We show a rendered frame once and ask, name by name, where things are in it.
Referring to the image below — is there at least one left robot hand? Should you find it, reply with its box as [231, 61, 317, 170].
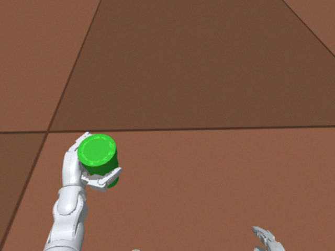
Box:
[62, 132, 122, 192]

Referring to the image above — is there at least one right robot hand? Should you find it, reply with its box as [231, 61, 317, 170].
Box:
[252, 226, 285, 251]

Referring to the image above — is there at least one left robot arm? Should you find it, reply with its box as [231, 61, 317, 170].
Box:
[43, 185, 88, 251]

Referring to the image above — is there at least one cup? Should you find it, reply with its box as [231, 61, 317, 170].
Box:
[77, 134, 119, 188]

